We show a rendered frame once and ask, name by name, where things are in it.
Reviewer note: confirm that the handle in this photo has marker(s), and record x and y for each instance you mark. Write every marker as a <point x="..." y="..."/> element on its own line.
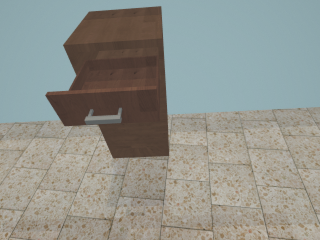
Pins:
<point x="103" y="119"/>

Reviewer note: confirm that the cabinet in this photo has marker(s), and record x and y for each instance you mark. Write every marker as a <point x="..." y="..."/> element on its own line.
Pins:
<point x="121" y="33"/>

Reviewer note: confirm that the drawer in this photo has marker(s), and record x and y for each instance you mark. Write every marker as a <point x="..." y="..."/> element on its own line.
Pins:
<point x="105" y="85"/>

